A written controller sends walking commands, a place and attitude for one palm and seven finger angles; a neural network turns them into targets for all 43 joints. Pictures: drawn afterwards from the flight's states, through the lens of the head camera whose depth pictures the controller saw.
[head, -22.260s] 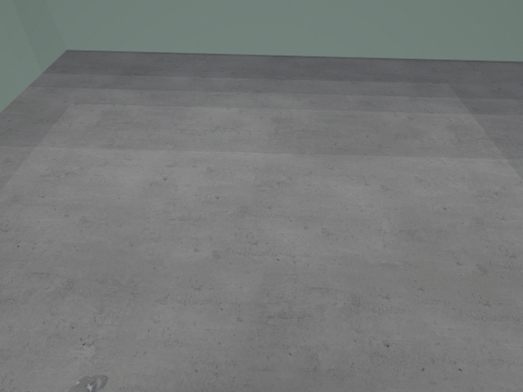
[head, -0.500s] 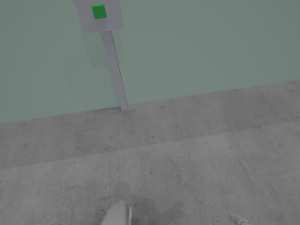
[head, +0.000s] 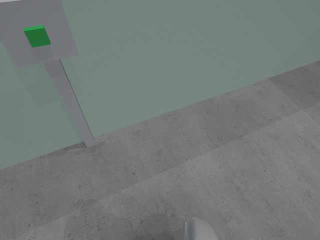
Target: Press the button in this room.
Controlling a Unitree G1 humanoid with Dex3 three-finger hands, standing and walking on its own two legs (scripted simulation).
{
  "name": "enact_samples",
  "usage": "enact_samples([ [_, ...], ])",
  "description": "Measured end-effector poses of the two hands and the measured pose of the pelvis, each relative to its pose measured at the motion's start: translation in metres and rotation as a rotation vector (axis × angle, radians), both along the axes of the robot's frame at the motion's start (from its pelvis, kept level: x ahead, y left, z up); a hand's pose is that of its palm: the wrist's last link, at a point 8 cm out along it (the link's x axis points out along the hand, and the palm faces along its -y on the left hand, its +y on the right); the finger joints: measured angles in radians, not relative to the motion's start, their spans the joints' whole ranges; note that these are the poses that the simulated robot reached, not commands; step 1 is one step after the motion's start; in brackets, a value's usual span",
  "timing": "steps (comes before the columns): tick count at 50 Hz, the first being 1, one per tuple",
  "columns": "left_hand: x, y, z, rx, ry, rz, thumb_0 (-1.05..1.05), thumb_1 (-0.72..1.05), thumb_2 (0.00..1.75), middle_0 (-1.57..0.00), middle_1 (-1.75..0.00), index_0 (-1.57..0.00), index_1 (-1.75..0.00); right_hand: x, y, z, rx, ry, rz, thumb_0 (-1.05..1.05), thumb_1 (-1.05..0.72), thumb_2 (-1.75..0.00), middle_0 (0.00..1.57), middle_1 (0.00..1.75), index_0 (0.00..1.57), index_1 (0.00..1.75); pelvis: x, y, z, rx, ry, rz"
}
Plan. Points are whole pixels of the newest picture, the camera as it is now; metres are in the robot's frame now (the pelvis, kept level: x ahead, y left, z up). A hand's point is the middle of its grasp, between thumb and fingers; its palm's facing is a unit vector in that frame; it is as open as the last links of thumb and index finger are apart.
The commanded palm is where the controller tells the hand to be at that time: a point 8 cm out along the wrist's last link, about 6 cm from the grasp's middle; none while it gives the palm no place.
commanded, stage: walk to a spot facing it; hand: left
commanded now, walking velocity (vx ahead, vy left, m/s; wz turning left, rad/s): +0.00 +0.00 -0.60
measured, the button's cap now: (37, 35) +0.67 +0.47 +0.08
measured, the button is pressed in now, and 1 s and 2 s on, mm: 0 0 0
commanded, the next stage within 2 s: turn to face it in 0.20 s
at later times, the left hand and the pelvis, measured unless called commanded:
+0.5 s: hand (129, 186) +0.28 +0.11 -0.16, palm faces -0.22 -0.95 -0.21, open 7.3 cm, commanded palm none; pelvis +0.13 -0.04 -0.01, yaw -10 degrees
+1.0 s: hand (96, 199) +0.23 +0.20 -0.16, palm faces +0.12 -0.95 -0.27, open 7.4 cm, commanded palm none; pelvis +0.17 -0.02 +0.00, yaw +6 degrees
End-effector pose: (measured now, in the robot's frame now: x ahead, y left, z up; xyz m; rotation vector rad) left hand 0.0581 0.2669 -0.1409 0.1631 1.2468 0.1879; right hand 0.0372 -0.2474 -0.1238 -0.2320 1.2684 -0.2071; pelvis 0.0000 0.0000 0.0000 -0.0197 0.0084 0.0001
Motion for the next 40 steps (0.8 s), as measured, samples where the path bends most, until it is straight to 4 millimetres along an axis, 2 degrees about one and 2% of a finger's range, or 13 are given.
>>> enact_samples([
  [4, 0.082, -0.003, 0.01, 0.005, -0.092, -0.082, 0.01, 0.91, 0.9, -0.19, -0.3, -0.19, -0.3, -0.03, -0.005, 0.001, -0.012, 0.111, -0.092, -0.01, -0.93, -0.9, 0.2, 0.3, 0.2, 0.3, 0.026, 0.003, 0.001, 0.004, 0.005, -0.038],
  [8, 0.148, -0.027, 0.012, -0.01, -0.132, -0.178, 0.0, 0.91, 0.9, -0.19, -0.3, -0.19, -0.3, -0.046, -0.002, -0.006, 0.016, 0.179, -0.178, 0.0, -0.92, -0.9, 0.2, 0.3, 0.19, 0.3, 0.052, -0.001, -0.003, 0.011, 0.007, -0.082],
  [12, 0.203, -0.064, 0.008, -0.024, -0.156, -0.279, 0.0, 0.91, 0.9, -0.2, -0.3, -0.19, -0.3, -0.046, 0.002, -0.023, 0.068, 0.213, -0.265, 0.0, -0.92, -0.9, 0.2, 0.3, 0.2, 0.3, 0.08, -0.013, -0.013, 0.021, 0.007, -0.139],
  [15, 0.233, -0.09, 0.001, -0.023, -0.194, -0.335, 0.0, 0.91, 0.9, -0.2, -0.3, -0.2, -0.3, -0.034, -0.002, -0.041, 0.111, 0.222, -0.307, 0.0, -0.91, -0.9, 0.2, 0.3, 0.2, 0.3, 0.099, -0.027, -0.026, 0.026, 0.001, -0.175],
  [17, 0.238, -0.101, 0.001, -0.024, -0.193, -0.347, 0.0, 0.91, 0.9, -0.2, -0.3, -0.2, -0.3, -0.016, -0.006, -0.045, 0.122, 0.203, -0.32, 0.0, -0.91, -0.9, 0.2, 0.3, 0.2, 0.3, 0.105, -0.032, -0.025, 0.025, -0.012, -0.192],
  [20, 0.234, -0.108, 0.005, -0.019, -0.152, -0.338, 0.0, 0.91, 0.9, -0.2, -0.3, -0.2, -0.3, 0.023, -0.013, -0.042, 0.127, 0.131, -0.304, 0.0, -0.91, -0.9, 0.2, 0.3, 0.2, 0.3, 0.115, -0.035, -0.017, 0.022, -0.024, -0.203],
  [23, 0.225, -0.11, 0.009, -0.017, -0.109, -0.328, 0.0, 0.9, 0.9, -0.2, -0.3, -0.2, -0.3, 0.063, -0.017, -0.036, 0.129, 0.048, -0.276, 0.0, -0.91, -0.9, 0.2, 0.3, 0.2, 0.3, 0.126, -0.036, -0.01, 0.022, -0.021, -0.2],
  [26, 0.221, -0.105, 0.011, -0.021, -0.101, -0.289, 0.0, 0.91, 0.9, -0.21, -0.3, -0.21, -0.3, 0.092, -0.017, -0.031, 0.126, -0.003, -0.244, 0.0, -0.92, -0.9, 0.2, 0.3, 0.2, 0.3, 0.137, -0.035, -0.006, 0.017, -0.018, -0.171],
  [30, 0.219, -0.09, 0.007, -0.035, -0.118, -0.212, 0.0, 0.91, 0.9, -0.21, -0.3, -0.21, -0.3, 0.118, -0.016, -0.026, 0.109, 0.004, -0.174, 0.0, -0.93, -0.9, 0.2, 0.3, 0.2, 0.3, 0.149, -0.03, -0.007, 0.009, -0.022, -0.116],
  [33, 0.212, -0.072, -0.003, -0.044, -0.117, -0.142, 0.0, 0.91, 0.9, -0.21, -0.3, -0.21, -0.3, 0.137, -0.012, -0.024, 0.085, 0.016, -0.114, 0.0, -0.92, -0.9, 0.2, 0.3, 0.2, 0.3, 0.156, -0.022, -0.012, 0.0, -0.022, -0.068],
  [36, 0.199, -0.049, -0.017, -0.044, -0.084, -0.07, 0.0, 0.91, 0.9, -0.21, -0.3, -0.21, -0.3, 0.155, -0.006, -0.023, 0.059, 0.011, -0.061, 0.0, -0.92, -0.9, 0.2, 0.3, 0.2, 0.3, 0.162, -0.012, -0.019, 0.002, -0.014, -0.027],
  [40, 0.176, -0.026, -0.014, -0.014, 0.006, -0.02, 0.01, 0.91, 0.9, -0.2, -0.3, -0.2, -0.3, 0.169, 0.001, -0.013, 0.046, 0.005, -0.019, 0.0, -0.91, -0.9, 0.2, 0.3, 0.2, 0.3, 0.165, -0.007, -0.011, 0.0, 0.002, -0.002],
])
